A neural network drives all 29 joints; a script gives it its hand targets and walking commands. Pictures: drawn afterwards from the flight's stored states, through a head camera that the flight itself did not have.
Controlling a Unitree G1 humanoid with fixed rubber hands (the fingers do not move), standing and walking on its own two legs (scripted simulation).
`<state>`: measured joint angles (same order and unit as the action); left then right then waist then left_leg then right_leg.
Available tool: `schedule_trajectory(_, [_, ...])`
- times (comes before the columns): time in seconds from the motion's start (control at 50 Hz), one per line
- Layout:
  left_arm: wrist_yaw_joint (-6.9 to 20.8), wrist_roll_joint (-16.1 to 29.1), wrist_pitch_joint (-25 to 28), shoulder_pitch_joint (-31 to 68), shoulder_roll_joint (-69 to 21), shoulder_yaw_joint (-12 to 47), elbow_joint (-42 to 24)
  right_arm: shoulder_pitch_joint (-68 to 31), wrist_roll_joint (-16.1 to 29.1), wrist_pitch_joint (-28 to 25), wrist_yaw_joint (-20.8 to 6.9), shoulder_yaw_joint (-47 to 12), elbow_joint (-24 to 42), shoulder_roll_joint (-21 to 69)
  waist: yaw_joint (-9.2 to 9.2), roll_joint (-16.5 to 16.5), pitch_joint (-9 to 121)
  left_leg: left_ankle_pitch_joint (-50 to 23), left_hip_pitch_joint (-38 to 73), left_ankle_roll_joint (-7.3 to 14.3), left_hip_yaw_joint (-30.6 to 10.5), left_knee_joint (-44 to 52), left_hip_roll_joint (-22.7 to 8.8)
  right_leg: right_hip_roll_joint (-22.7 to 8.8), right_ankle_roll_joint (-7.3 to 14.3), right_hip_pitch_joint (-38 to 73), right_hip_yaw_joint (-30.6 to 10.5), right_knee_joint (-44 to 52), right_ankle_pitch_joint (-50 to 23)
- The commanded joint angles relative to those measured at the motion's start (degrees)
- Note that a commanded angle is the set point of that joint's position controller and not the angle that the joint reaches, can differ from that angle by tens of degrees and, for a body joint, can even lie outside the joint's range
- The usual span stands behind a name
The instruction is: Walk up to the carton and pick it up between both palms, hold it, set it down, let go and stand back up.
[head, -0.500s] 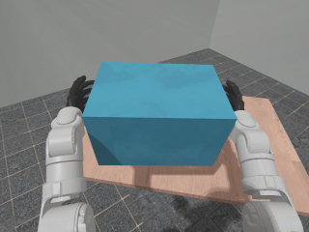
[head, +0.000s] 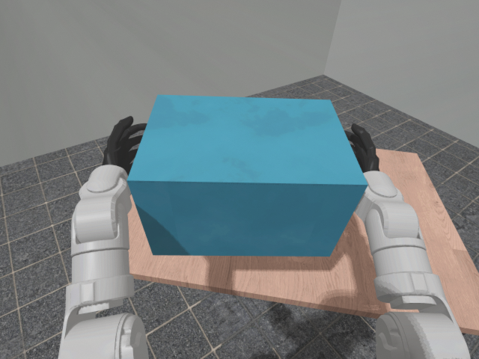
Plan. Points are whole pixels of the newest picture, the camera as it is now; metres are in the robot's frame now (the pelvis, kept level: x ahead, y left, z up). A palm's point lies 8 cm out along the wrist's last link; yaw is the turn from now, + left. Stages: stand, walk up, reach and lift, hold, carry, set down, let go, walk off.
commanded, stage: set down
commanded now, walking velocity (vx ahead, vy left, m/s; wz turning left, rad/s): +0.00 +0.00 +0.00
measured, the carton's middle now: (243, 175) +0.37 -0.01 +0.15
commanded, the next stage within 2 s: none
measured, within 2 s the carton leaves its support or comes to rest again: neither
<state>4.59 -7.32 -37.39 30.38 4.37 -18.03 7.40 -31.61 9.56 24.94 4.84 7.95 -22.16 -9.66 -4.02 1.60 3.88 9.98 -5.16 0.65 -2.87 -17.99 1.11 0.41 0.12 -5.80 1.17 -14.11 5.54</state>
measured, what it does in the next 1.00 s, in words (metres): stands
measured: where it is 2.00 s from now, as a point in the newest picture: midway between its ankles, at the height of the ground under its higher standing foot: outside the picture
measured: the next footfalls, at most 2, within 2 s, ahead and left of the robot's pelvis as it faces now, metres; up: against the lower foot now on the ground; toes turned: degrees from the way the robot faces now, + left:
none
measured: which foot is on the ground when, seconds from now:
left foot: down 0.00-1.00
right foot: down 0.00-1.00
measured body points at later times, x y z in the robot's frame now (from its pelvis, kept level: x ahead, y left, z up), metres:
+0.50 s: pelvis +0.02 +0.00 +0.00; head -0.01 +0.02 +0.45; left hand +0.40 +0.17 +0.15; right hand +0.37 -0.22 +0.13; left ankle +0.00 +0.11 -0.75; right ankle +0.03 -0.12 -0.75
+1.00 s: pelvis +0.02 +0.00 +0.00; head +0.01 +0.02 +0.45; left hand +0.41 +0.16 +0.13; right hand +0.37 -0.24 +0.11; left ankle +0.00 +0.11 -0.75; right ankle +0.03 -0.12 -0.75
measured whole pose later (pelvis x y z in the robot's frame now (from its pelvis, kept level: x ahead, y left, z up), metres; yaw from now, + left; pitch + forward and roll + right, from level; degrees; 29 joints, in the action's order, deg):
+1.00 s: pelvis +0.02 +0.00 +0.00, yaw +1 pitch -1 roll -1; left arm 2.8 -6.7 -16.5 28.9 3.7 -12.3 22.2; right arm -23.8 3.8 2.0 2.5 11.9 -31.6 -8.1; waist -5.5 1.8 2.3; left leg 11.2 -4.9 0.7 -3.3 -17.4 1.3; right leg -0.2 -0.1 -5.3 3.1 -14.1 7.7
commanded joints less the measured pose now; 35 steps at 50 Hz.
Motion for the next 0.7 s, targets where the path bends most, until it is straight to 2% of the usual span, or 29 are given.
schedule_trajectory(0.0, [7.6,7.9,4.7,35.9,-26.1,26.9,-9.6,-42.6,6.1,-5.7,-9.0,-21.9,21.3,28.1,-0.45,-2.3,21.5,-12.4,0.0,-3.2,2.5,1.9,2.3,2.2,-0.5,14.9,1.3,-1.7,-11.2])
schedule_trajectory(0.06, [8.5,6.3,8.0,35.1,-25.4,24.8,-7.4,-40.2,2.5,-9.2,-9.8,-18.9,19.4,27.2,-1.07,-2.6,19.4,-9.2,1.2,-3.4,2.7,2.8,2.3,1.9,-0.7,14.4,2.4,-1.3,-8.4])
schedule_trajectory(0.14, [10.0,2.3,11.4,32.1,-23.4,21.0,-2.1,-36.1,-4.3,-14.7,-10.6,-15.3,12.8,26.4,-1.26,-2.3,12.1,-3.4,-0.2,-2.7,3.3,5.0,1.6,0.9,-0.8,12.8,3.4,0.2,-1.3])
schedule_trajectory(0.2, [10.4,0.8,12.9,30.3,-22.7,20.1,0.3,-35.3,-6.4,-18.4,-10.3,-15.1,10.9,25.8,-0.88,-1.7,10.5,-4.5,-0.2,-2.8,3.9,4.7,1.3,0.8,-1.0,13.3,4.3,0.4,-1.4])
schedule_trajectory(0.32, [7.5,3.7,17.9,30.1,-25.8,27.2,-0.3,-37.1,-4.9,-25.0,-9.1,-19.0,14.1,25.5,-0.80,-0.6,18.3,-15.0,5.2,-4.1,4.0,1.4,1.7,2.1,-1.6,13.3,5.8,-1.2,-9.9])
schedule_trajectory(0.42, [5.2,6.0,20.3,30.6,-27.7,32.3,-3.0,-36.0,-2.6,-26.5,-8.5,-22.2,17.2,25.6,-1.15,-0.2,22.1,-20.4,6.2,-4.3,3.1,-0.1,2.0,2.4,-1.9,13.4,5.0,-2.2,-15.9])
schedule_trajectory(0.54, [5.0,5.5,19.7,28.6,-26.5,31.8,-4.1,-32.9,-1.2,-24.9,-8.2,-22.7,17.0,24.8,-1.08,-0.5,21.8,-19.9,3.6,-4.2,2.8,0.3,2.5,1.9,-2.4,16.1,3.9,-2.9,-20.7])
schedule_trajectory(0.68, [6.0,3.2,19.1,26.1,-25.0,28.2,-1.7,-30.0,-2.1,-24.2,-8.6,-20.1,13.7,23.6,-1.37,-1.2,18.6,-17.9,2.6,-4.4,3.1,1.2,2.3,1.7,-2.4,16.6,3.9,-2.9,-21.4])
